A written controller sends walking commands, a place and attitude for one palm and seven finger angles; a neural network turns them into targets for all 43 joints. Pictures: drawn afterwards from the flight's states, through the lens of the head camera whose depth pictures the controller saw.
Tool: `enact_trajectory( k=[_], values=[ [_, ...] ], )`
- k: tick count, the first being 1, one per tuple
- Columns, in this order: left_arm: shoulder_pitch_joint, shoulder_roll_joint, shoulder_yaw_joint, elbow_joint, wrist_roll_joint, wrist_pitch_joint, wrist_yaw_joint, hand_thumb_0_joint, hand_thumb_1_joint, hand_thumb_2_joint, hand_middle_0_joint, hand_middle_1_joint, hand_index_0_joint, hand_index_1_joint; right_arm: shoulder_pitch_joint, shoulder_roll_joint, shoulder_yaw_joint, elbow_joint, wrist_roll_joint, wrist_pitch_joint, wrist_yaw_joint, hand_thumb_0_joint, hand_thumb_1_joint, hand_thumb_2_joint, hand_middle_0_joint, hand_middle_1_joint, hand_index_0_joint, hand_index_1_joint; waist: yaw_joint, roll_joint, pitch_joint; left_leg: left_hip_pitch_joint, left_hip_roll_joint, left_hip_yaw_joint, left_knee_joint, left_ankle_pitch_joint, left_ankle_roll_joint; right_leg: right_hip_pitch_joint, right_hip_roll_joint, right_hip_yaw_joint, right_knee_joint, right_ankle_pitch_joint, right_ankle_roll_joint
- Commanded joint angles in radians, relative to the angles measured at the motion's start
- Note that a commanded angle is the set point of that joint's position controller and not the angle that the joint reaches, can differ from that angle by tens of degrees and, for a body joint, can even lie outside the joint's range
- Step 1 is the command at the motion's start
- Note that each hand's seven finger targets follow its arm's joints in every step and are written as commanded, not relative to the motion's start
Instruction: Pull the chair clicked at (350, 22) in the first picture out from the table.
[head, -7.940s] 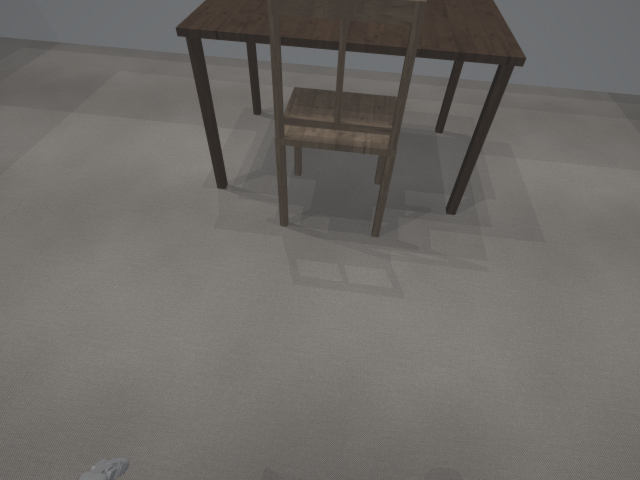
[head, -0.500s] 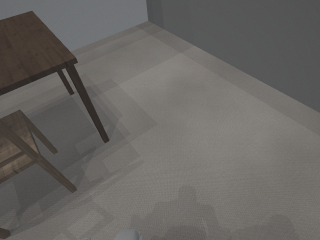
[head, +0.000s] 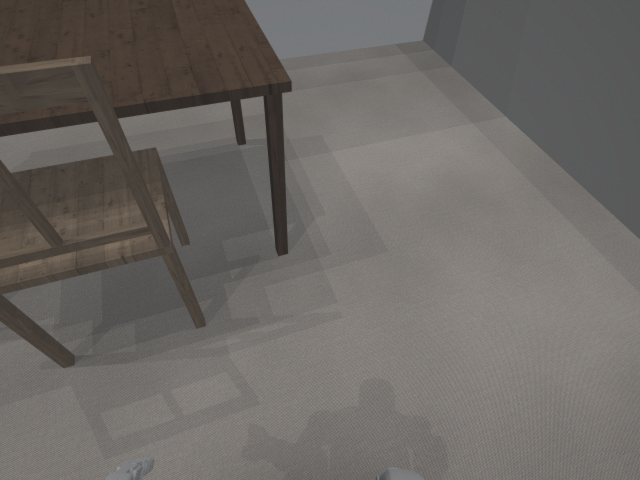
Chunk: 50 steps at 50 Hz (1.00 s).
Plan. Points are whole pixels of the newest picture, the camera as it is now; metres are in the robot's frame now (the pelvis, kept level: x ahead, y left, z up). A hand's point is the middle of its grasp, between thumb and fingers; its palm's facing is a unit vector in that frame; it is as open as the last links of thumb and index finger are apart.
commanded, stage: turn to face it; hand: left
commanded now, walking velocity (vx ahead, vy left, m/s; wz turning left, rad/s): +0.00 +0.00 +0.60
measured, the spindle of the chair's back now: (15, 191) +0.57 +0.61 -0.07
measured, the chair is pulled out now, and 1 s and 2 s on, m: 0.00 0.00 0.00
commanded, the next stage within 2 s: take the last steps up to it in 0.68 s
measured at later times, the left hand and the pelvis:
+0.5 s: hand out of the picture -0.01 +0.18 -0.16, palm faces +0.31 -0.91 -0.26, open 7.4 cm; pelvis -0.01 -0.03 +0.00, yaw +18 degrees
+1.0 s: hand out of the picture -0.06 +0.20 -0.16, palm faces +0.40 -0.89 -0.22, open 7.4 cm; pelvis -0.03 +0.00 +0.00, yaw +24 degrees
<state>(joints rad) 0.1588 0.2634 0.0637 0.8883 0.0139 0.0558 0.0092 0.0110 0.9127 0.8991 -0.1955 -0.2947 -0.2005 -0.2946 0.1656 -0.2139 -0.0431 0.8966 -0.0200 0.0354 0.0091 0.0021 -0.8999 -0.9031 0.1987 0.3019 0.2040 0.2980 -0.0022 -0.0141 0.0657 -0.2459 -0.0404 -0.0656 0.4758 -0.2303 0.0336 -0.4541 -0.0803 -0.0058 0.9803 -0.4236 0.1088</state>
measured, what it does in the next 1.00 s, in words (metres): steps on the spot, turning left: right foot, then left foot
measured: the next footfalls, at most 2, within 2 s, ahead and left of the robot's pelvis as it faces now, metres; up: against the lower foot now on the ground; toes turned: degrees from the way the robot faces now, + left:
right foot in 0.16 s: +0.06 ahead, -0.15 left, +0.00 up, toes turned +4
left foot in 0.58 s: -0.02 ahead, +0.11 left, +0.00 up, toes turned +24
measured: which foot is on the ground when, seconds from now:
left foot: down 0.00-0.14, up 0.16-0.56, down 0.58-1.00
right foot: up 0.00-0.14, down 0.16-0.58, up 0.60-1.00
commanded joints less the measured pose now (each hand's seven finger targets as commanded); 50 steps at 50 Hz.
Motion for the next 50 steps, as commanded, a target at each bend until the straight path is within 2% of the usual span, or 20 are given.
enact_trajectory(
  k=[1, 4, 6, 7, 8, 9, 11, 14, 23, 25, 27, 28, 29, 30, 31, 32, 33, 37, 46, 50],
  values=[
    [-0.031, 0.07, 0.013, -0.106, -0.008, -0.03, 0.012, 0.0, 0.9, 0.9, -0.2, -0.3, -0.2, -0.3, 0.035, -0.232, -0.07, -0.058, -0.005, -0.01, -0.012, 0.0, -0.9, -0.9, 0.2, 0.3, 0.2, 0.3, -0.029, 0.183, -0.11, 0.102, 0.244, -0.272, -0.089, 0.421, 0.139, 0.015, 0.025, -0.004, -0.146, -0.014, -0.011],
    [0.02, 0.07, 0.014, -0.101, -0.014, -0.04, 0.016, 0.0, 0.9, 0.9, -0.2, -0.3, -0.2, -0.3, 0.012, -0.228, -0.073, -0.066, -0.004, -0.006, -0.011, 0.0, -0.9, -0.9, 0.2, 0.3, 0.2, 0.3, -0.004, 0.189, -0.122, 0.022, 0.217, -0.313, -0.039, 0.452, 0.119, 0.166, 0.06, -0.015, -0.329, 0.054, -0.023],
    [0.102, 0.107, 0.024, -0.085, -0.011, -0.061, 0.021, 0.0, 0.9, 0.9, -0.2, -0.3, -0.2, -0.3, 0.001, -0.192, -0.072, -0.073, 0.008, -0.007, -0.007, 0.0, -0.9, -0.9, 0.2, 0.3, 0.2, 0.3, 0.04, 0.094, -0.16, -0.097, 0.139, -0.271, 0.075, 0.278, 0.041, 0.385, 0.007, 0.015, -0.609, 0.249, -0.031],
    [0.121, 0.203, 0.042, -0.085, 0.006, -0.072, 0.03, 0.0, 0.9, 0.9, -0.2, -0.3, -0.2, -0.3, 0.038, -0.118, -0.06, -0.083, 0.019, -0.008, -0.001, 0.0, -0.9, -0.9, 0.2, 0.3, 0.2, 0.3, 0.042, -0.184, -0.19, -0.29, 0.012, -0.113, 0.282, -0.07, -0.044, 0.551, -0.249, 0.254, -0.702, 0.316, -0.109],
    [0.115, 0.259, 0.049, -0.095, 0.008, -0.069, 0.032, 0.0, 0.9, 0.9, -0.2, -0.3, -0.2, -0.3, 0.032, -0.121, -0.063, -0.104, 0.012, -0.004, -0.003, 0.0, -0.9, -0.9, 0.2, 0.3, 0.2, 0.3, 0.044, -0.28, -0.171, -0.354, -0.041, -0.019, 0.516, -0.387, -0.086, 0.46, -0.456, 0.409, -0.704, 0.47, -0.235],
    [0.097, 0.225, 0.04, -0.104, 0.004, -0.062, 0.034, 0.0, 0.9, 0.9, -0.2, -0.3, -0.2, -0.3, 0.019, -0.149, -0.073, -0.1, 0.003, 0.005, -0.002, 0.0, -0.9, -0.9, 0.2, 0.3, 0.2, 0.3, 0.034, -0.158, -0.134, -0.33, 0.007, -0.054, 0.664, -0.364, -0.074, 0.346, -0.43, 0.323, -0.689, 0.425, -0.27],
    [-0.012, 0.151, 0.025, -0.116, 0.002, -0.062, 0.031, 0.0, 0.9, 0.9, -0.2, -0.3, -0.2, -0.3, 0.031, -0.143, -0.077, -0.051, -0.003, 0.024, 0.011, 0.0, -0.9, -0.9, 0.2, 0.3, 0.2, 0.3, -0.011, -0.164, -0.036, -0.333, 0.044, -0.027, 0.773, -0.232, -0.082, 0.234, -0.306, 0.2, -0.716, 0.252, -0.227],
    [-0.023, 0.105, 0.01, -0.115, 0.004, -0.068, 0.028, 0.0, 0.9, 0.9, -0.2, -0.3, -0.2, -0.3, 0.062, -0.118, -0.066, -0.026, -0.005, 0.027, 0.024, 0.0, -0.9, -0.9, 0.2, 0.3, 0.2, 0.3, -0.026, -0.164, -0.015, -0.326, 0.063, 0.027, 0.759, -0.138, -0.104, 0.254, -0.233, 0.027, -0.678, 0.368, -0.194],
    [0.136, 0.167, 0.032, -0.034, 0.019, -0.058, 0.025, 0.0, 0.9, 0.9, -0.2, -0.3, -0.2, -0.3, -0.06, -0.079, -0.033, -0.047, 0.01, 0.013, 0.019, 0.0, -0.9, -0.9, 0.2, 0.3, 0.2, 0.3, 0.056, -0.214, -0.06, -0.174, 0.059, 0.145, 0.341, -0.237, -0.1, 0.36, -0.282, -0.046, -0.577, 0.651, -0.234],
    [0.13, 0.177, 0.035, -0.021, 0.019, -0.054, 0.024, 0.0, 0.9, 0.9, -0.2, -0.3, -0.2, -0.3, -0.026, -0.079, -0.029, -0.039, 0.012, 0.005, 0.013, 0.0, -0.9, -0.9, 0.2, 0.3, 0.2, 0.3, 0.041, -0.217, -0.089, -0.098, 0.048, 0.166, 0.231, -0.198, -0.089, 0.348, -0.284, -0.061, -0.535, 0.668, -0.22],
    [0.103, 0.168, 0.035, -0.013, 0.006, -0.048, 0.021, 0.0, 0.9, 0.9, -0.2, -0.3, -0.2, -0.3, 0.048, -0.102, -0.032, -0.015, 0.01, -0.007, 0.011, 0.0, -0.9, -0.9, 0.2, 0.3, 0.2, 0.3, -0.007, -0.164, -0.119, 0.054, 0.048, 0.166, 0.007, -0.003, -0.075, 0.294, -0.245, -0.119, -0.428, 0.586, -0.154],
    [0.11, 0.136, 0.027, -0.022, -0.003, -0.041, 0.018, 0.0, 0.9, 0.9, -0.2, -0.3, -0.2, -0.3, 0.093, -0.163, -0.044, -0.006, 0.008, -0.017, 0.01, 0.0, -0.9, -0.9, 0.2, 0.3, 0.2, 0.3, -0.033, -0.008, -0.156, 0.21, 0.128, 0.072, -0.083, 0.147, -0.05, 0.17, -0.196, -0.157, -0.284, 0.427, -0.103],
    [0.106, 0.059, 0.01, -0.055, -0.01, -0.036, 0.012, 0.0, 0.9, 0.9, -0.2, -0.3, -0.2, -0.3, 0.138, -0.269, -0.069, -0.007, 0.001, -0.026, 0.003, 0.0, -0.9, -0.9, 0.2, 0.3, 0.2, 0.3, -0.058, 0.311, -0.166, 0.312, 0.399, -0.278, -0.126, 0.505, 0.073, -0.088, -0.059, -0.186, -0.082, -0.105, -0.023],
    [0.048, 0.056, -0.002, -0.068, -0.003, -0.026, 0.019, 0.0, 0.9, 0.9, -0.2, -0.3, -0.2, -0.3, 0.17, -0.303, -0.073, 0.01, 0.002, -0.017, -0.007, 0.0, -0.9, -0.9, 0.2, 0.3, 0.2, 0.3, -0.077, 0.28, -0.158, 0.225, 0.471, -0.297, -0.132, 0.607, 0.169, -0.074, -0.046, -0.079, 0.045, -0.255, -0.034],
    [0.043, 0.063, 0.004, -0.056, 0.0, -0.02, 0.019, 0.0, 0.9, 0.9, -0.2, -0.3, -0.2, -0.3, 0.136, -0.265, -0.063, 0.01, -0.003, -0.017, -0.013, 0.0, -0.9, -0.9, 0.2, 0.3, 0.2, 0.3, -0.058, 0.218, -0.127, 0.158, 0.435, -0.225, -0.148, 0.458, 0.178, -0.053, -0.06, -0.041, 0.099, -0.204, -0.048],
    [0.037, 0.056, 0.007, -0.034, 0.002, -0.017, 0.018, 0.0, 0.9, 0.9, -0.2, -0.3, -0.2, -0.3, 0.08, -0.231, -0.054, 0.002, -0.003, -0.021, -0.022, 0.0, -0.9, -0.9, 0.2, 0.3, 0.2, 0.3, -0.044, 0.276, -0.098, 0.13, 0.373, -0.196, -0.157, 0.407, 0.158, -0.078, -0.061, -0.026, 0.115, -0.142, -0.047],
    [0.041, 0.073, 0.009, -0.015, 0.002, -0.016, 0.012, 0.0, 0.9, 0.9, -0.2, -0.3, -0.2, -0.3, 0.029, -0.205, -0.043, -0.012, -0.002, -0.018, -0.026, 0.0, -0.9, -0.9, 0.2, 0.3, 0.2, 0.3, -0.027, 0.252, -0.067, 0.081, 0.343, -0.165, -0.16, 0.338, 0.142, -0.069, -0.059, -0.016, 0.138, -0.082, -0.048],
    [0.101, 0.057, 0.005, 0.03, 0.001, -0.016, 0.006, 0.0, 0.9, 0.9, -0.2, -0.3, -0.2, -0.3, 0.006, -0.173, -0.028, -0.01, 0.004, -0.027, -0.029, 0.0, -0.9, -0.9, 0.2, 0.3, 0.2, 0.3, 0.0, 0.163, -0.068, 0.095, 0.277, -0.09, -0.174, 0.348, 0.119, -0.037, -0.027, -0.029, 0.099, 0.017, -0.036],
    [0.058, 0.01, -0.018, 0.029, 0.014, -0.042, -0.012, 0.0, 0.9, 0.9, -0.2, -0.3, -0.2, -0.3, 0.114, -0.152, -0.033, 0.047, -0.01, -0.038, -0.026, 0.0, -0.9, -0.9, 0.2, 0.3, 0.2, 0.3, -0.044, 0.146, -0.021, 0.061, 0.292, -0.237, -0.3, -0.302, 0.15, 0.027, 0.009, -0.046, -0.193, -0.028, -0.069],
    [0.144, -0.014, -0.019, 0.07, 0.012, -0.056, -0.018, 0.0, 0.9, 0.9, -0.2, -0.3, -0.2, -0.3, 0.112, -0.139, -0.033, 0.071, -0.009, -0.041, -0.026, 0.0, -0.9, -0.9, 0.2, 0.3, 0.2, 0.3, -0.005, 0.13, -0.009, -0.058, 0.266, -0.224, -0.271, -0.379, 0.126, 0.22, 0.052, -0.076, -0.393, 0.021, -0.085]
  ],
)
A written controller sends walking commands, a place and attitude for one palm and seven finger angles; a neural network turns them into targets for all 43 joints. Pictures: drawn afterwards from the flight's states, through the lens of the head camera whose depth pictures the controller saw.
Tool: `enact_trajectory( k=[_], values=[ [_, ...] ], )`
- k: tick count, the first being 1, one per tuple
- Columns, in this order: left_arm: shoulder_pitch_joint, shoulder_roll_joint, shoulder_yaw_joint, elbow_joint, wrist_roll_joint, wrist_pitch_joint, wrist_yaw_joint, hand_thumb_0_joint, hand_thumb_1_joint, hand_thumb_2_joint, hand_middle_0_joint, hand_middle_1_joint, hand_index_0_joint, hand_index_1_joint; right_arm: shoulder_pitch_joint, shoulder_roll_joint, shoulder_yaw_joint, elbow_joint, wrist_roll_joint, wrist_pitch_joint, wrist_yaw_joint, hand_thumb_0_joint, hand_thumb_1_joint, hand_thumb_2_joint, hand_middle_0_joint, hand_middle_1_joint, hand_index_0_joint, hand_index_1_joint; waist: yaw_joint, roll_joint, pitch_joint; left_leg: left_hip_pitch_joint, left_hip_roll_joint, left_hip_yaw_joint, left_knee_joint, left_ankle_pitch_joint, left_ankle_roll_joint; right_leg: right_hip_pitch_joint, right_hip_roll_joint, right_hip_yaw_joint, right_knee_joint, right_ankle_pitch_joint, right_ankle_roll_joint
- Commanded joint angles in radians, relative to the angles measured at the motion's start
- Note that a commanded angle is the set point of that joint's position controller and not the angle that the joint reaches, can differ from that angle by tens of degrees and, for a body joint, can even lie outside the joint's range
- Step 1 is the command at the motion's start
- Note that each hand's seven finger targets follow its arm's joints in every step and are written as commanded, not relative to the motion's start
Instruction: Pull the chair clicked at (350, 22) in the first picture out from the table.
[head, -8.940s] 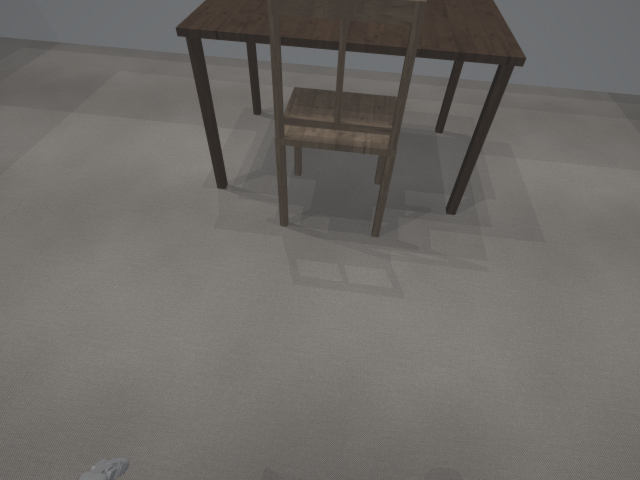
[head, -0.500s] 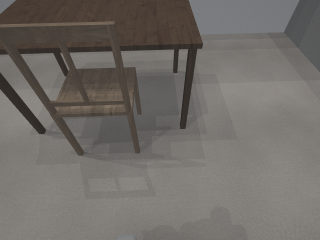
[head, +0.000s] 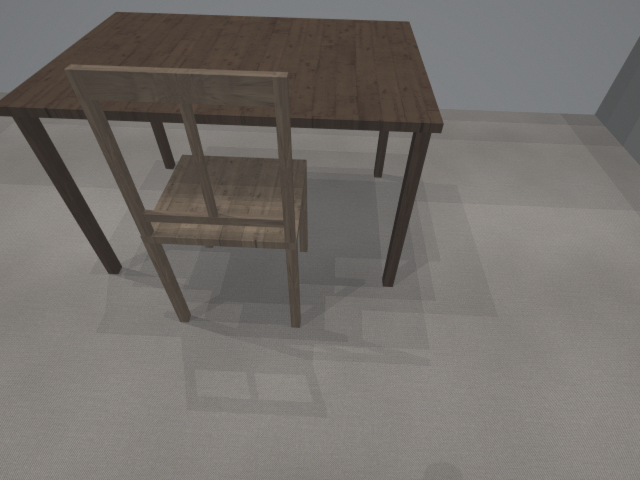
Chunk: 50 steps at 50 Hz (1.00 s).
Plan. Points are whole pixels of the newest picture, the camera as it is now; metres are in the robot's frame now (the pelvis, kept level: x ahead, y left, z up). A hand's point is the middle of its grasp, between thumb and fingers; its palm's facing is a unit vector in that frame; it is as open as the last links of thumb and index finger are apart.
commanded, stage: take the last steps up to it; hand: left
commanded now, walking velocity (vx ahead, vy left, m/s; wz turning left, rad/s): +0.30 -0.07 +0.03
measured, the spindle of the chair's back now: (200, 165) +0.79 +0.32 -0.07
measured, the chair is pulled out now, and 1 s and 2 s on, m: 0.00 0.00 0.00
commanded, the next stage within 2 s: come to a stop and stand still in 0.84 s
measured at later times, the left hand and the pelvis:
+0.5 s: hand out of the picture -0.01 +0.10 -0.17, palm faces +0.18 -0.97 -0.13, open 7.4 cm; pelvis +0.13 -0.01 -0.01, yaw +4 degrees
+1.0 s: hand (238, 340) +0.39 +0.17 -0.16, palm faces +0.03 -0.97 -0.23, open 7.3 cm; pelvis +0.31 -0.03 -0.01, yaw +1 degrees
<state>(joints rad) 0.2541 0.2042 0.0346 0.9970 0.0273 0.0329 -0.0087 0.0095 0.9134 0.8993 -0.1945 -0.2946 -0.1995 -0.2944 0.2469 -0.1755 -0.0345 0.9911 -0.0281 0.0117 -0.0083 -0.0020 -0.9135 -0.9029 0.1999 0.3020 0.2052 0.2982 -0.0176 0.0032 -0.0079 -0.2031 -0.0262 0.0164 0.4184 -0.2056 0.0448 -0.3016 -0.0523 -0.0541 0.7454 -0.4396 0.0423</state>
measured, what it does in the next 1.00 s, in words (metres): walks ahead: right foot, then left foot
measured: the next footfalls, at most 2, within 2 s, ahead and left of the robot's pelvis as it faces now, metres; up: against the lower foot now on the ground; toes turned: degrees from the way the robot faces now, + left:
right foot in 0.08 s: +0.03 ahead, -0.12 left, +0.00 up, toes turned -4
left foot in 0.56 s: +0.27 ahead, +0.11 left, +0.00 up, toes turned +11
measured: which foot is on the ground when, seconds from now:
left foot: down 0.00-0.08, up 0.10-0.54, down 0.56-1.00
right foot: up 0.00-0.06, down 0.08-0.54, up 0.56-1.00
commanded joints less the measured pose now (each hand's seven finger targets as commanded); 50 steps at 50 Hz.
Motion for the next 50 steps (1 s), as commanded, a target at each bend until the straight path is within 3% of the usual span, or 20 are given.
enact_trajectory(
  k=[1, 2, 4, 5, 8, 11, 17, 22, 25, 26, 27, 28, 29, 30, 33, 37, 43, 47, 49, 50],
  values=[
    [0.103, 0.043, 0.012, -0.016, -0.001, -0.038, 0.0, 0.0, 0.9, 0.9, -0.2, -0.3, -0.2, -0.3, 0.022, -0.171, -0.041, -0.02, 0.001, -0.015, -0.009, 0.0, -0.9, -0.9, 0.2, 0.3, 0.2, 0.3, 0.038, 0.093, 0.072, -0.17, 0.223, -0.272, -0.171, -0.431, 0.092, 0.176, 0.034, -0.043, -0.261, 0.092, -0.02],
    [0.169, 0.06, 0.02, 0.011, 0.002, -0.046, 0.003, 0.0, 0.9, 0.9, -0.2, -0.3, -0.2, -0.3, 0.017, -0.146, -0.037, -0.017, 0.005, -0.016, -0.008, 0.0, -0.9, -0.9, 0.2, 0.3, 0.2, 0.3, 0.066, 0.024, 0.073, -0.261, 0.16, -0.218, -0.068, -0.434, 0.055, 0.297, 0.013, -0.012, -0.358, 0.092, -0.03],
    [0.268, 0.186, 0.047, 0.028, 0.007, -0.057, 0.024, 0.0, 0.9, 0.9, -0.2, -0.3, -0.2, -0.3, -0.053, -0.057, -0.016, -0.068, 0.013, -0.025, 0.002, 0.0, -0.9, -0.9, 0.2, 0.3, 0.2, 0.3, 0.128, -0.323, 0.136, -0.542, 0.002, 0.007, 0.414, -0.378, -0.024, 0.338, -0.35, 0.504, -0.663, -0.325, -0.181],
    [0.251, 0.172, 0.043, 0.018, -0.004, -0.058, 0.03, 0.0, 0.9, 0.9, -0.2, -0.3, -0.2, -0.3, -0.091, -0.113, -0.03, -0.081, 0.001, -0.024, 0.01, 0.0, -0.9, -0.9, 0.2, 0.3, 0.2, 0.3, 0.109, -0.168, 0.184, -0.546, 0.051, -0.04, 0.534, -0.323, -0.019, 0.224, -0.379, 0.518, -0.705, -0.378, -0.219],
    [0.146, 0.081, 0.024, 0.027, -0.01, -0.085, 0.032, 0.0, 0.9, 0.9, -0.2, -0.3, -0.2, -0.3, -0.021, -0.1, -0.043, -0.014, -0.003, -0.014, 0.023, 0.0, -0.9, -0.9, 0.2, 0.3, 0.2, 0.3, 0.029, -0.1, 0.213, -0.491, 0.108, -0.035, 0.65, -0.131, -0.034, 0.152, -0.275, 0.319, -0.67, -0.139, -0.186],
    [0.168, 0.038, 0.011, 0.048, -0.013, -0.104, 0.032, 0.0, 0.9, 0.9, -0.2, -0.3, -0.2, -0.3, 0.028, -0.056, -0.039, 0.019, -0.003, -0.014, 0.026, 0.0, -0.9, -0.9, 0.2, 0.3, 0.2, 0.3, 0.01, -0.075, 0.18, -0.473, 0.115, -0.003, 0.674, -0.021, -0.059, 0.186, -0.208, 0.14, -0.632, 0.159, -0.167],
    [0.305, 0.019, 0.0, 0.132, -0.005, -0.119, 0.04, 0.0, 0.9, 0.9, -0.2, -0.3, -0.2, -0.3, -0.085, -0.025, -0.029, -0.007, 0.003, -0.026, 0.028, 0.0, -0.9, -0.9, 0.2, 0.3, 0.2, 0.3, 0.046, -0.118, 0.152, -0.519, 0.128, 0.055, 0.534, -0.008, -0.066, 0.325, -0.2, 0.079, -0.545, 0.601, -0.186],
    [0.345, 0.029, 0.002, 0.169, -0.001, -0.108, 0.046, 0.0, 0.9, 0.9, -0.2, -0.3, -0.2, -0.3, -0.18, 0.005, -0.012, -0.028, 0.009, -0.046, 0.032, 0.0, -0.9, -0.9, 0.2, 0.3, 0.2, 0.3, 0.068, -0.139, 0.159, -0.371, 0.082, 0.131, 0.306, -0.034, -0.031, 0.329, -0.188, 0.046, -0.476, 0.801, -0.176],
    [0.299, 0.047, 0.008, 0.166, -0.007, -0.107, 0.044, 0.0, 0.9, 0.9, -0.2, -0.3, -0.2, -0.3, 0.008, -0.025, -0.023, 0.031, 0.003, -0.06, 0.013, 0.0, -0.9, -0.9, 0.2, 0.3, 0.2, 0.3, -0.03, -0.138, 0.068, -0.075, 0.004, 0.179, 0.169, 0.001, 0.008, 0.277, -0.151, -0.014, -0.231, 1.009, -0.15],
    [0.294, 0.042, 0.009, 0.163, -0.013, -0.108, 0.043, 0.0, 0.9, 0.9, -0.2, -0.3, -0.2, -0.3, 0.15, -0.065, -0.034, 0.073, -0.002, -0.066, 0.003, 0.0, -0.9, -0.9, 0.2, 0.3, 0.2, 0.3, -0.089, -0.093, -0.027, 0.158, 0.043, 0.126, 0.104, 0.087, 0.028, 0.169, -0.129, -0.024, -0.031, 0.911, -0.122],
    [0.337, -0.005, 0.006, 0.147, -0.025, -0.108, 0.036, 0.0, 0.9, 0.9, -0.2, -0.3, -0.2, -0.3, 0.277, -0.177, -0.06, 0.098, -0.013, -0.075, -0.01, 0.0, -0.9, -0.9, 0.2, 0.3, 0.2, 0.3, -0.122, 0.114, -0.176, 0.433, 0.301, -0.202, 0.077, 0.179, 0.118, -0.066, -0.025, -0.077, 0.248, 0.501, -0.07],
    [0.31, -0.026, -0.008, 0.106, -0.032, -0.108, 0.027, 0.0, 0.9, 0.9, -0.2, -0.3, -0.2, -0.3, 0.356, -0.251, -0.071, 0.111, 0.002, -0.067, -0.016, 0.0, -0.9, -0.9, 0.2, 0.3, 0.2, 0.3, -0.12, 0.231, -0.233, 0.501, 0.492, -0.492, -0.049, 0.273, 0.216, -0.231, 0.058, -0.019, 0.51, -0.098, -0.07],
    [0.248, 0.006, 0.008, 0.094, -0.023, -0.1, 0.032, 0.0, 0.9, 0.9, -0.2, -0.3, -0.2, -0.3, 0.289, -0.241, -0.07, 0.102, 0.015, -0.059, -0.018, 0.0, -0.9, -0.9, 0.2, 0.3, 0.2, 0.3, -0.098, 0.101, -0.154, 0.385, 0.516, -0.48, -0.115, 0.162, 0.236, -0.266, 0.011, 0.055, 0.595, -0.105, -0.093],
    [0.192, -0.012, 0.009, 0.091, -0.019, -0.095, 0.029, 0.0, 0.9, 0.9, -0.2, -0.3, -0.2, -0.3, 0.194, -0.194, -0.062, 0.084, 0.014, -0.065, -0.02, 0.0, -0.9, -0.9, 0.2, 0.3, 0.2, 0.3, -0.073, 0.066, -0.05, 0.246, 0.464, -0.387, -0.156, 0.087, 0.196, -0.297, -0.026, 0.053, 0.608, -0.019, -0.087],
    [0.198, -0.04, 0.017, 0.102, -0.003, -0.069, 0.009, 0.0, 0.9, 0.9, -0.2, -0.3, -0.2, -0.3, 0.061, -0.051, -0.017, 0.052, 0.012, -0.085, -0.019, 0.0, -0.9, -0.9, 0.2, 0.3, 0.2, 0.3, 0.014, 0.073, 0.128, -0.083, 0.353, -0.163, -0.23, 0.047, 0.121, -0.2, -0.082, 0.058, 0.504, 0.123, -0.064],
    [0.214, -0.058, 0.022, 0.071, 0.002, -0.041, 0.002, 0.0, 0.9, 0.9, -0.2, -0.3, -0.2, -0.3, 0.029, -0.055, -0.022, 0.023, 0.01, -0.09, -0.011, 0.0, -0.9, -0.9, 0.2, 0.3, 0.2, 0.3, 0.055, 0.118, 0.126, -0.132, 0.294, -0.015, -0.266, 0.067, 0.119, -0.193, -0.087, 0.023, 0.344, 0.206, -0.035],
    [0.027, -0.008, 0.026, -0.009, -0.002, -0.041, -0.003, 0.0, 0.9, 0.9, -0.2, -0.3, -0.2, -0.3, 0.07, -0.104, -0.036, 0.025, 0.004, -0.079, -0.008, 0.0, -0.9, -0.9, 0.2, 0.3, 0.2, 0.3, 0.016, 0.124, 0.148, -0.027, 0.303, -0.001, -0.24, 0.143, 0.132, -0.216, -0.081, -0.01, 0.048, 0.254, -0.021],
    [-0.013, 0.006, 0.026, -0.027, -0.003, -0.054, -0.004, 0.0, 0.9, 0.9, -0.2, -0.3, -0.2, -0.3, 0.085, -0.128, -0.043, 0.036, -0.003, -0.064, -0.01, 0.0, -0.9, -0.9, 0.2, 0.3, 0.2, 0.3, 0.006, 0.111, 0.1, 0.038, 0.309, 0.009, -0.126, 0.197, 0.106, -0.101, -0.033, -0.05, -0.119, 0.231, -0.036],
    [0.091, 0.026, 0.027, 0.011, -0.003, -0.071, 0.005, 0.0, 0.9, 0.9, -0.2, -0.3, -0.2, -0.3, 0.089, -0.101, -0.028, 0.052, 0.002, -0.057, -0.013, 0.0, -0.9, -0.9, 0.2, 0.3, 0.2, 0.3, 0.06, 0.028, 0.045, 0.009, 0.234, 0.06, 0.048, 0.241, 0.04, 0.104, -0.015, -0.049, -0.286, 0.388, -0.035],
    [0.155, 0.091, 0.034, 0.037, 0.001, -0.089, 0.018, 0.0, 0.9, 0.9, -0.2, -0.3, -0.2, -0.3, 0.121, -0.059, -0.017, 0.058, 0.012, -0.059, -0.011, 0.0, -0.9, -0.9, 0.2, 0.3, 0.2, 0.3, 0.071, -0.103, -0.047, -0.088, 0.161, 0.092, 0.19, 0.113, -0.016, 0.286, -0.125, 0.098, -0.291, 0.722, -0.061]
  ],
)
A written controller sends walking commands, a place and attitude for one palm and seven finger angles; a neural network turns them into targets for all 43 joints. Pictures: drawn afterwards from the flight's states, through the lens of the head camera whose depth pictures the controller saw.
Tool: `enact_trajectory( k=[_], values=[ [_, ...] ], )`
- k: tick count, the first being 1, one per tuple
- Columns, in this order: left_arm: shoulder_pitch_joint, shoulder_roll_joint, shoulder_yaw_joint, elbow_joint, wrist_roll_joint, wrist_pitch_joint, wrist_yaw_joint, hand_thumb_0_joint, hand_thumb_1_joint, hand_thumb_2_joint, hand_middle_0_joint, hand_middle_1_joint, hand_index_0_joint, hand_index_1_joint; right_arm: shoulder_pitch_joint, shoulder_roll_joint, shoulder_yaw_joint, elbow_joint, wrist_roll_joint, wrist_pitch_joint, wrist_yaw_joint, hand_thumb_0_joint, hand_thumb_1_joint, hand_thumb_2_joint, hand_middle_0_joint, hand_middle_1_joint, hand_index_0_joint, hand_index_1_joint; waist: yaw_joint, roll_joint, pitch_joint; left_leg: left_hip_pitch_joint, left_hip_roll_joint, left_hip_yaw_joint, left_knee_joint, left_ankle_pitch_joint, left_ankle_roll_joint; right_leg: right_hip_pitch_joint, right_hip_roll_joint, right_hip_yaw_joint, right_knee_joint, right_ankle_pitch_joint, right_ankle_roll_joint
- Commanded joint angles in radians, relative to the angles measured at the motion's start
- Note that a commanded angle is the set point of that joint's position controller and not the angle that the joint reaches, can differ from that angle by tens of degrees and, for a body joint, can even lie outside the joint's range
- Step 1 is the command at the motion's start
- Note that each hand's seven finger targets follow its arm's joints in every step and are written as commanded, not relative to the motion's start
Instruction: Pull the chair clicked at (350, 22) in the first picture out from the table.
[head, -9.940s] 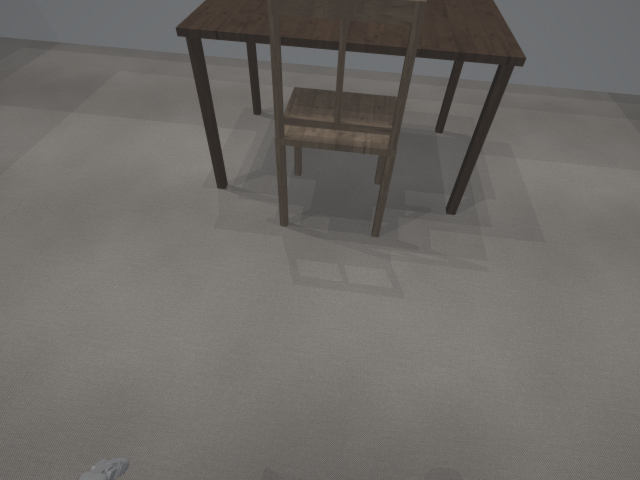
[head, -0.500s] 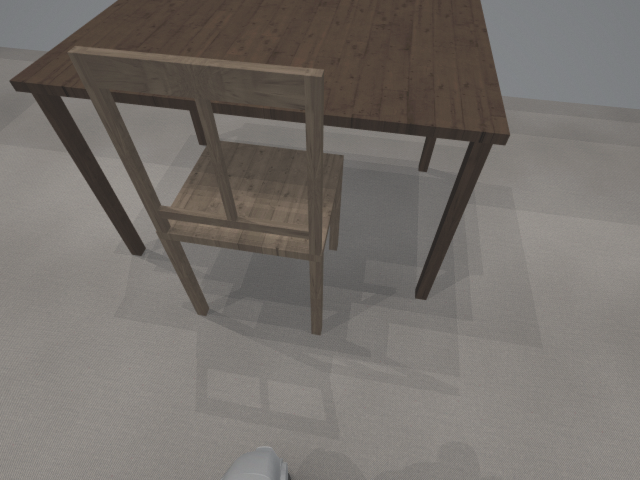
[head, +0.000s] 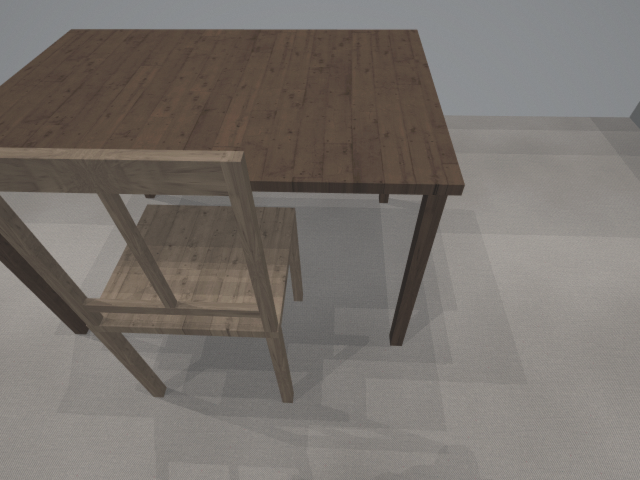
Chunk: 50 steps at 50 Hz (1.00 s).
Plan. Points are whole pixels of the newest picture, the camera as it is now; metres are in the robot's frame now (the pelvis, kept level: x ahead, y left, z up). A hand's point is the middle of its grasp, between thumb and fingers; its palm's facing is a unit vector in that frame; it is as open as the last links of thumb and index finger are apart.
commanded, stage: come to a stop and stand still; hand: left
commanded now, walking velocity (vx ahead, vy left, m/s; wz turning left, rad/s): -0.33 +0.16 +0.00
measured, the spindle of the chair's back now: (143, 256) +0.49 +0.34 -0.06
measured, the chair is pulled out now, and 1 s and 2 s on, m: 0.00 0.00 0.00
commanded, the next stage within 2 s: look again from close up in 1.30 s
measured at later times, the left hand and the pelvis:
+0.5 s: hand out of the picture +0.03 +0.22 -0.17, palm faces +0.11 -0.96 -0.24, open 7.3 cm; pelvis -0.02 +0.02 -0.01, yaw +2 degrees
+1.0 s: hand out of the picture -0.07 +0.19 -0.16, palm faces +0.05 -0.98 -0.19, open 7.4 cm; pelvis -0.05 +0.03 +0.01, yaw +1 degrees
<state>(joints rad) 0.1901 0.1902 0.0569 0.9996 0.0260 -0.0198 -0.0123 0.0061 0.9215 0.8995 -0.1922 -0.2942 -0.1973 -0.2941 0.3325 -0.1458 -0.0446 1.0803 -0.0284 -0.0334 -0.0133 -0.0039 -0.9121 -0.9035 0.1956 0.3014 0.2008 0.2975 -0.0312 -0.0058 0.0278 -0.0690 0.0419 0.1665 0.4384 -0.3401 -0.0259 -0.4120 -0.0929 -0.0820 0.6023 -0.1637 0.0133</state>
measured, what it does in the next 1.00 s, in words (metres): steps on the spot: right foot, then left foot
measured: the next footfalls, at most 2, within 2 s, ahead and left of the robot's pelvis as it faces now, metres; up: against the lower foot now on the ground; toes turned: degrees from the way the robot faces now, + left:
right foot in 0.02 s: +0.13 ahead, -0.12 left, +0.00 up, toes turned -7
left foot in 0.50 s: -0.01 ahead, +0.15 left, +0.00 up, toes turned +3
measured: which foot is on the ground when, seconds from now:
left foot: down 0.00-0.02, up 0.04-0.48, down 0.50-1.00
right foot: up 0.00-0.00, down 0.02-0.50, up 0.52-0.78, down 0.80-1.00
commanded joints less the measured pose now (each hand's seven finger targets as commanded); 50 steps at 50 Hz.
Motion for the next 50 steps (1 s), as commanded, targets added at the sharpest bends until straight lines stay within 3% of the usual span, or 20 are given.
enact_trajectory(
  k=[1, 2, 5, 8, 14, 19, 21, 23, 24, 25, 26, 27, 30, 33, 36, 38, 40, 41, 43, 50],
  values=[
    [0.238, 0.171, 0.017, 0.045, -0.005, -0.045, 0.03, 0.0, 0.9, 0.9, -0.2, -0.3, -0.2, -0.3, 0.093, -0.05, 0.001, -0.031, 0.023, -0.008, -0.006, 0.0, -0.9, -0.9, 0.2, 0.3, 0.2, 0.3, 0.059, -0.227, -0.167, -0.278, 0.001, -0.037, 0.309, -0.131, 0.007, 0.488, -0.279, 0.293, -0.162, 0.853, -0.129],
    [0.224, 0.194, 0.01, 0.034, -0.014, -0.036, 0.032, 0.0, 0.9, 0.9, -0.2, -0.3, -0.2, -0.3, 0.102, -0.071, -0.003, -0.027, 0.031, 0.008, -0.018, 0.0, -0.9, -0.9, 0.2, 0.3, 0.2, 0.3, 0.057, -0.154, -0.199, -0.219, 0.003, -0.105, 0.402, -0.299, 0.002, 0.436, -0.336, 0.273, -0.175, 1.021, -0.204],
    [0.104, 0.163, 0.014, 0.009, -0.009, -0.011, 0.057, 0.0, 0.9, 0.9, -0.2, -0.3, -0.2, -0.3, 0.045, -0.079, -0.01, -0.023, 0.037, 0.048, -0.026, 0.0, -0.9, -0.9, 0.2, 0.3, 0.2, 0.3, 0.053, -0.181, -0.145, -0.288, 0.012, -0.174, 0.568, -0.27, -0.008, 0.356, -0.323, 0.246, -0.174, 0.967, -0.248],
    [0.045, 0.159, 0.024, -0.014, -0.004, 0.011, 0.066, 0.0, 0.9, 0.9, -0.2, -0.3, -0.2, -0.3, 0.017, -0.072, -0.017, -0.027, 0.029, 0.074, -0.018, 0.0, -0.9, -0.9, 0.2, 0.3, 0.2, 0.3, 0.05, -0.082, -0.11, -0.314, -0.009, -0.179, 0.619, -0.203, -0.018, 0.289, -0.295, 0.184, -0.207, 0.783, -0.222],
    [-0.014, 0.168, 0.036, -0.05, 0.004, 0.027, 0.066, 0.0, 0.9, 0.9, -0.2, -0.3, -0.2, -0.3, -0.004, -0.082, -0.031, -0.06, 0.015, 0.103, 0.004, 0.0, -0.9, -0.9, 0.2, 0.3, 0.2, 0.3, 0.041, -0.147, -0.09, -0.309, -0.015, -0.177, 0.601, -0.092, -0.032, 0.172, -0.265, 0.165, -0.305, 0.313, -0.189],
    [-0.004, 0.189, 0.042, -0.054, 0.015, 0.038, 0.057, 0.0, 0.9, 0.9, -0.2, -0.3, -0.2, -0.3, -0.04, -0.087, -0.026, -0.093, 0.016, 0.08, 0.013, 0.0, -0.9, -0.9, 0.2, 0.3, 0.2, 0.3, 0.063, -0.201, -0.084, -0.243, -0.022, -0.14, 0.36, -0.111, -0.011, 0.163, -0.233, 0.209, -0.357, -0.061, -0.174],
    [-0.013, 0.189, 0.044, -0.051, 0.013, 0.042, 0.053, 0.0, 0.9, 0.9, -0.2, -0.3, -0.2, -0.3, 0.004, -0.084, -0.021, -0.085, 0.017, 0.069, 0.011, 0.0, -0.9, -0.9, 0.2, 0.3, 0.2, 0.3, 0.04, -0.202, -0.085, -0.174, -0.028, -0.119, 0.2, -0.061, -0.003, 0.138, -0.205, 0.205, -0.345, -0.129, -0.15],
    [-0.015, 0.167, 0.034, -0.046, 0.001, 0.052, 0.048, 0.0, 0.9, 0.9, -0.2, -0.3, -0.2, -0.3, 0.068, -0.087, -0.015, -0.063, 0.019, 0.059, 0.007, 0.0, -0.9, -0.9, 0.2, 0.3, 0.2, 0.3, 0.01, -0.126, -0.066, -0.007, -0.027, -0.115, -0.034, 0.06, 0.005, 0.012, -0.141, 0.156, -0.26, -0.253, -0.082],
    [-0.003, 0.118, 0.023, -0.053, -0.009, 0.059, 0.045, 0.0, 0.9, 0.9, -0.2, -0.3, -0.2, -0.3, 0.071, -0.135, -0.021, -0.071, 0.012, 0.052, 0.003, 0.0, -0.9, -0.9, 0.2, 0.3, 0.2, 0.3, 0.007, 0.073, -0.032, -0.04, 0.063, -0.248, -0.155, -0.023, 0.03, -0.053, -0.062, 0.101, -0.127, -0.291, -0.042],
    [-0.003, 0.062, 0.013, -0.068, -0.016, 0.065, 0.041, 0.0, 0.9, 0.9, -0.2, -0.3, -0.2, -0.3, 0.02, -0.201, -0.032, -0.107, 0.002, 0.05, 0.0, 0.0, -0.9, -0.9, 0.2, 0.3, 0.2, 0.3, 0.011, 0.314, 0.044, -0.213, 0.249, -0.479, -0.306, -0.141, 0.089, -0.084, 0.042, 0.003, 0.048, -0.306, 0.007],
    [-0.022, 0.073, 0.015, -0.065, -0.01, 0.069, 0.042, 0.0, 0.9, 0.9, -0.2, -0.3, -0.2, -0.3, -0.077, -0.214, -0.026, -0.142, 0.0, 0.055, -0.008, 0.0, -0.9, -0.9, 0.2, 0.3, 0.2, 0.3, 0.029, 0.284, 0.107, -0.401, 0.291, -0.509, -0.359, -0.181, 0.144, -0.018, 0.047, 0.071, 0.159, -0.29, -0.001],
    [-0.001, 0.083, 0.017, -0.044, -0.004, 0.075, 0.038, 0.0, 0.9, 0.9, -0.2, -0.3, -0.2, -0.3, -0.15, -0.195, -0.016, -0.148, 0.0, 0.05, -0.014, 0.0, -0.9, -0.9, 0.2, 0.3, 0.2, 0.3, 0.055, 0.251, 0.108, -0.446, 0.253, -0.447, -0.366, -0.173, 0.157, 0.033, 0.04, 0.107, 0.244, -0.249, -0.001],
    [0.103, 0.078, 0.016, 0.01, -0.001, 0.068, 0.033, 0.0, 0.9, 0.9, -0.2, -0.3, -0.2, -0.3, -0.191, -0.159, 0.0, -0.14, 0.007, 0.043, -0.02, 0.0, -0.9, -0.9, 0.2, 0.3, 0.2, 0.3, 0.096, 0.192, 0.087, -0.356, 0.156, -0.296, -0.27, 0.007, 0.148, 0.025, 0.073, 0.103, 0.386, -0.19, 0.001],
    [0.107, 0.064, -0.003, 0.027, -0.007, 0.052, 0.033, 0.0, 0.9, 0.9, -0.2, -0.3, -0.2, -0.3, -0.121, -0.146, 0.003, -0.101, 0.016, 0.038, -0.024, 0.0, -0.9, -0.9, 0.2, 0.3, 0.2, 0.3, 0.063, 0.143, 0.046, -0.148, 0.145, -0.27, -0.219, 0.173, 0.161, -0.023, 0.066, 0.074, 0.262, -0.21, 0.015],
    [0.079, 0.039, -0.025, 0.026, -0.014, 0.034, 0.04, 0.0, 0.9, 0.9, -0.2, -0.3, -0.2, -0.3, -0.028, -0.148, 0.0, -0.054, 0.012, 0.031, -0.028, 0.0, -0.9, -0.9, 0.2, 0.3, 0.2, 0.3, 0.021, 0.155, -0.014, -0.004, 0.18, -0.318, -0.147, 0.413, 0.186, 0.049, 0.054, 0.06, -0.01, -0.262, 0.015],
    [0.151, 0.048, -0.029, 0.067, -0.019, 0.019, 0.046, 0.0, 0.9, 0.9, -0.2, -0.3, -0.2, -0.3, -0.015, -0.141, 0.003, -0.03, 0.024, 0.027, -0.025, 0.0, -0.9, -0.9, 0.2, 0.3, 0.2, 0.3, 0.045, 0.094, -0.055, -0.032, 0.143, -0.298, -0.058, 0.489, 0.145, 0.218, 0.052, 0.072, -0.261, -0.038, 0.012],
    [0.175, 0.085, -0.032, 0.098, -0.016, 0.002, 0.055, 0.0, 0.9, 0.9, -0.2, -0.3, -0.2, -0.3, -0.018, -0.088, 0.014, -0.032, 0.037, 0.02, -0.022, 0.0, -0.9, -0.9, 0.2, 0.3, 0.2, 0.3, 0.023, -0.041, -0.057, -0.118, 0.052, -0.207, -0.006, 0.299, 0.057, 0.297, -0.078, 0.218, -0.284, 0.22, -0.039],
    [0.159, 0.095, -0.037, 0.101, -0.018, 0.0, 0.054, 0.0, 0.9, 0.9, -0.2, -0.3, -0.2, -0.3, -0.021, -0.076, 0.019, -0.03, 0.036, 0.02, -0.018, 0.0, -0.9, -0.9, 0.2, 0.3, 0.2, 0.3, 0.012, -0.057, -0.043, -0.103, 0.027, -0.196, -0.037, 0.234, 0.041, 0.264, -0.112, 0.217, -0.27, 0.257, -0.064],
    [0.16, 0.072, -0.04, 0.113, -0.02, -0.007, 0.056, 0.0, 0.9, 0.9, -0.2, -0.3, -0.2, -0.3, -0.024, -0.08, 0.02, -0.006, 0.026, 0.028, -0.019, 0.0, -0.9, -0.9, 0.2, 0.3, 0.2, 0.3, 0.015, -0.157, -0.055, -0.06, 0.031, -0.183, -0.031, 0.268, 0.033, 0.253, -0.068, 0.198, -0.255, 0.291, -0.069],
    [0.159, 0.035, -0.049, 0.121, -0.023, 0.006, 0.06, 0.0, 0.9, 0.9, -0.2, -0.3, -0.2, -0.3, -0.002, -0.077, 0.034, 0.049, 0.023, 0.029, -0.021, 0.0, -0.9, -0.9, 0.2, 0.3, 0.2, 0.3, 0.023, -0.024, 0.075, -0.067, 0.053, -0.209, -0.112, 0.216, 0.044, 0.17, -0.016, 0.173, -0.31, -0.033, -0.048]
  ],
)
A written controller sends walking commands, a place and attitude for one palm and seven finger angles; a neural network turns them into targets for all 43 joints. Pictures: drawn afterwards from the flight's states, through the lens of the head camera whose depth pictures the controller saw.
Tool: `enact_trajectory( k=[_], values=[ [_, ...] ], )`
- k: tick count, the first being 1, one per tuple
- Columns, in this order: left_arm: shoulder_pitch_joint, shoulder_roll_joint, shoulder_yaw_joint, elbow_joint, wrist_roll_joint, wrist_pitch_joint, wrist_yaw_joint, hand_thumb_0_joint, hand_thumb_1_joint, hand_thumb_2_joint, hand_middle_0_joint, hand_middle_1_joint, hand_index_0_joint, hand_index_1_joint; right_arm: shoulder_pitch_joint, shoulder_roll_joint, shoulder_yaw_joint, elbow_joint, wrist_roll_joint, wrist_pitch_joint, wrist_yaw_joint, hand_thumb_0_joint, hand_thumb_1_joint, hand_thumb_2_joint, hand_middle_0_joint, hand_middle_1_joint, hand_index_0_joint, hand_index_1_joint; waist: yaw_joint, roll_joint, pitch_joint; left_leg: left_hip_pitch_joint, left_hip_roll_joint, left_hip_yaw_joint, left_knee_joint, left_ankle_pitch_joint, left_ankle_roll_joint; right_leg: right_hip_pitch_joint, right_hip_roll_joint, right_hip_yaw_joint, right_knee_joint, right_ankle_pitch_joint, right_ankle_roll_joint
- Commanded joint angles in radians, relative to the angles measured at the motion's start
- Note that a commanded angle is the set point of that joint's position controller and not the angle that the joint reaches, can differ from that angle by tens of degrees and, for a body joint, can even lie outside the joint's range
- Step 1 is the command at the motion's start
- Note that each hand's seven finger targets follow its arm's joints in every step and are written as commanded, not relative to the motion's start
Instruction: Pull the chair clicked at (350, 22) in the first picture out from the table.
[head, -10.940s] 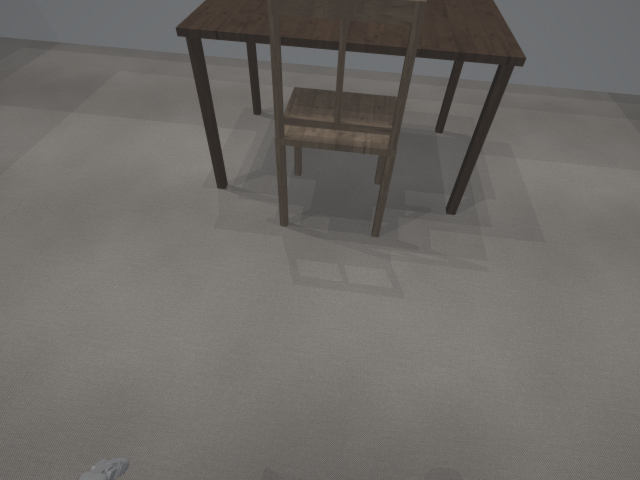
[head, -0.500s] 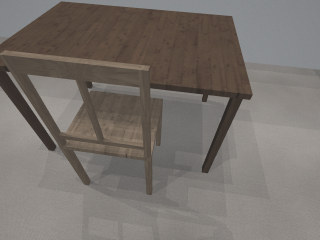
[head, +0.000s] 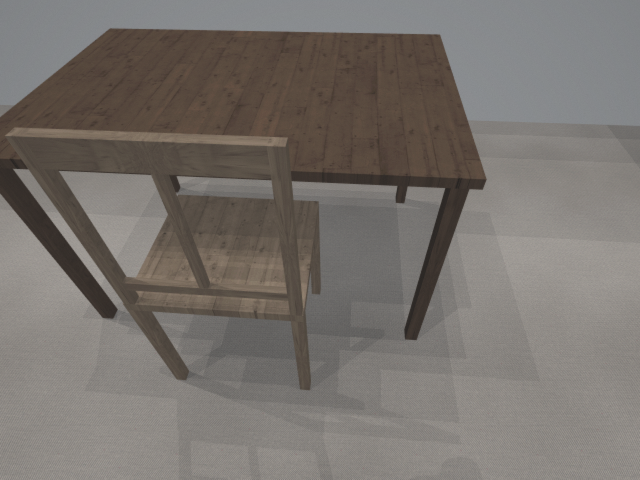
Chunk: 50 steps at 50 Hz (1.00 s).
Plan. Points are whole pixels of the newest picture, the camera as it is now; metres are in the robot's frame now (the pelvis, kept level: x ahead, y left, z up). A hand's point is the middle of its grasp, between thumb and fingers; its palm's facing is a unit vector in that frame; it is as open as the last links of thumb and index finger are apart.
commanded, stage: come to a stop and stand still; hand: left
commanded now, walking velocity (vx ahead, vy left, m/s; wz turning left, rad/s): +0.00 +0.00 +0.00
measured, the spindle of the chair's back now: (185, 236) +0.55 +0.30 -0.07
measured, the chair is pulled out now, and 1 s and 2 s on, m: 0.00 0.00 0.00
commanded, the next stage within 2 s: look again from close up in 0.30 s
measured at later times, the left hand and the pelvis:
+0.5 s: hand out of the picture -0.03 +0.15 -0.18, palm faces +0.02 -0.99 -0.17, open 7.4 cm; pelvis -0.01 +0.00 -0.01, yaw +0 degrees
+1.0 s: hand out of the picture +0.00 +0.19 -0.18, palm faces +0.02 -0.98 -0.17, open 7.4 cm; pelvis +0.00 +0.03 -0.01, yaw +0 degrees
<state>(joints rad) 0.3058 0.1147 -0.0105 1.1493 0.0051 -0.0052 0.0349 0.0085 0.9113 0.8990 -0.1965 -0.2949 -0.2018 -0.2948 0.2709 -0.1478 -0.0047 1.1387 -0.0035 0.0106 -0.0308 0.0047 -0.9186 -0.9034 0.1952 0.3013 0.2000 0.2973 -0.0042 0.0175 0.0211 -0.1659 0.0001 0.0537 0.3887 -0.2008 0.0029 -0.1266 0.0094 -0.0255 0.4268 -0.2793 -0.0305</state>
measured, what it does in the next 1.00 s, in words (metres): stands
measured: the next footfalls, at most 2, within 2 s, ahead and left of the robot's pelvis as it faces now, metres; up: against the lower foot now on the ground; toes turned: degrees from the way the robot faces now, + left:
left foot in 1.96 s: +0.18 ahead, +0.06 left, +0.00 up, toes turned +8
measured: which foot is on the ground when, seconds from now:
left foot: down 0.00-1.00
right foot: down 0.00-1.00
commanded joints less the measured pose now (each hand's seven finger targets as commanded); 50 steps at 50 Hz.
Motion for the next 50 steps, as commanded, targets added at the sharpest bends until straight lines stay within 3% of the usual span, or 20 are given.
enact_trajectory(
  k=[1, 5, 19, 20, 21, 22, 23, 26, 28, 30, 33, 39, 50],
  values=[
    [0.045, 0.11, 0.019, -0.027, -0.003, -0.008, 0.012, 0.0, 0.9, 0.9, -0.2, -0.3, -0.2, -0.3, 0.063, -0.071, -0.004, -0.005, -0.002, -0.015, -0.004, 0.0, -0.9, -0.9, 0.2, 0.3, 0.2, 0.3, -0.002, -0.032, 0.09, 0.019, 0.092, -0.098, -0.066, 0.065, 0.014, -0.113, -0.118, 0.118, -0.14, 0.068, -0.004],
    [0.051, 0.109, 0.02, -0.023, -0.004, -0.005, 0.012, 0.0, 0.9, 0.9, -0.2, -0.3, -0.2, -0.3, 0.08, -0.058, -0.001, 0.006, -0.003, -0.012, -0.005, 0.0, -0.9, -0.9, 0.2, 0.3, 0.2, 0.3, 0.0, 0.008, 0.108, -0.003, 0.089, -0.096, -0.076, 0.019, 0.012, -0.116, -0.115, 0.118, -0.152, 0.021, -0.006],
    [0.079, 0.089, 0.02, -0.019, -0.004, -0.013, 0.011, 0.0, 0.9, 0.9, -0.2, -0.3, -0.2, -0.3, 0.117, -0.047, -0.002, 0.017, -0.004, -0.019, -0.01, 0.0, -0.9, -0.9, 0.2, 0.3, 0.2, 0.3, 0.0, -0.019, 0.086, 0.013, 0.096, -0.097, -0.062, 0.066, 0.012, -0.103, -0.111, 0.108, -0.145, 0.069, -0.007],
    [0.143, 0.121, 0.014, -0.01, 0.024, -0.056, 0.044, 0.0, 0.9, 0.9, -0.2, -0.3, -0.2, -0.3, -0.008, -0.076, 0.004, -0.061, -0.003, -0.048, 0.007, 0.0, -0.9, -0.9, 0.2, 0.3, 0.2, 0.3, 0.048, -0.075, 0.094, -0.114, 0.093, -0.051, 0.191, 0.108, -0.014, -0.076, -0.178, 0.168, -0.102, 0.617, 0.031],
    [0.105, 0.164, 0.026, -0.059, 0.014, -0.061, 0.038, 0.0, 0.9, 0.9, -0.2, -0.3, -0.2, -0.3, 0.072, -0.03, 0.0, -0.096, -0.005, -0.035, 0.01, 0.0, -0.9, -0.9, 0.2, 0.3, 0.2, 0.3, -0.024, -0.081, 0.006, -0.11, 0.058, -0.067, 0.187, -0.12, 0.0, -0.036, -0.231, 0.191, -0.094, 0.503, -0.018],
    [0.064, 0.15, 0.022, -0.077, 0.012, -0.059, 0.029, 0.0, 0.9, 0.9, -0.2, -0.3, -0.2, -0.3, 0.097, -0.033, -0.004, -0.079, -0.009, -0.032, 0.009, 0.0, -0.9, -0.9, 0.2, 0.3, 0.2, 0.3, -0.033, -0.011, -0.001, -0.076, 0.057, -0.059, 0.159, -0.112, 0.003, -0.073, -0.214, 0.169, -0.09, 0.337, -0.05],
    [0.04, 0.157, 0.023, -0.084, 0.009, -0.058, 0.026, 0.0, 0.9, 0.9, -0.2, -0.3, -0.2, -0.3, 0.113, -0.036, -0.001, -0.077, -0.011, -0.028, 0.014, 0.0, -0.9, -0.9, 0.2, 0.3, 0.2, 0.3, -0.039, -0.009, -0.013, -0.056, 0.058, -0.048, 0.143, -0.062, 0.005, -0.098, -0.179, 0.136, -0.085, 0.191, -0.058],
    [0.054, 0.113, 0.019, -0.089, 0.005, -0.05, 0.02, 0.0, 0.9, 0.9, -0.2, -0.3, -0.2, -0.3, 0.127, -0.054, 0.002, -0.087, -0.013, -0.04, 0.01, 0.0, -0.9, -0.9, 0.2, 0.3, 0.2, 0.3, -0.028, 0.007, 0.004, -0.064, 0.08, -0.09, 0.093, 0.048, 0.023, -0.109, -0.113, 0.104, -0.038, 0.099, -0.045],
    [0.067, 0.108, 0.017, -0.089, 0.007, -0.04, 0.016, 0.0, 0.9, 0.9, -0.2, -0.3, -0.2, -0.3, 0.11, -0.06, 0.006, -0.089, -0.011, -0.043, 0.007, 0.0, -0.9, -0.9, 0.2, 0.3, 0.2, 0.3, -0.01, 0.02, 0.043, -0.096, 0.087, -0.109, 0.066, 0.072, 0.034, -0.102, -0.092, 0.092, -0.021, 0.089, -0.036],
    [0.072, 0.106, 0.014, -0.088, 0.005, -0.035, 0.013, 0.0, 0.9, 0.9, -0.2, -0.3, -0.2, -0.3, 0.104, -0.071, 0.007, -0.092, -0.01, -0.043, 0.005, 0.0, -0.9, -0.9, 0.2, 0.3, 0.2, 0.3, -0.006, -0.029, 0.079, -0.116, 0.087, -0.119, 0.044, 0.048, 0.038, -0.11, -0.086, 0.088, -0.02, 0.062, -0.03],
    [0.075, 0.106, 0.014, -0.092, 0.008, -0.029, 0.011, 0.0, 0.9, 0.9, -0.2, -0.3, -0.2, -0.3, 0.094, -0.084, 0.008, -0.09, -0.011, -0.044, 0.005, 0.0, -0.9, -0.9, 0.2, 0.3, 0.2, 0.3, 0.002, -0.039, 0.108, -0.123, 0.087, -0.128, 0.015, 0.028, 0.042, -0.121, -0.084, 0.087, -0.024, 0.032, -0.023],
    [0.075, 0.123, 0.016, -0.096, 0.006, -0.02, 0.008, 0.0, 0.9, 0.9, -0.2, -0.3, -0.2, -0.3, 0.086, -0.103, 0.01, -0.078, -0.01, -0.048, 0.002, 0.0, -0.9, -0.9, 0.2, 0.3, 0.2, 0.3, 0.008, 0.005, 0.068, -0.096, 0.095, -0.134, -0.004, 0.061, 0.05, -0.082, -0.087, 0.074, -0.007, 0.063, -0.011],
    [0.075, 0.127, 0.017, -0.084, 0.006, -0.017, 0.006, 0.0, 0.9, 0.9, -0.2, -0.3, -0.2, -0.3, 0.061, -0.108, 0.008, -0.055, -0.007, -0.051, -0.001, 0.0, -0.9, -0.9, 0.2, 0.3, 0.2, 0.3, 0.009, -0.01, 0.034, -0.047, 0.095, -0.126, -0.011, 0.117, 0.052, -0.066, -0.1, 0.072, -0.013, 0.121, 0.0]
  ],
)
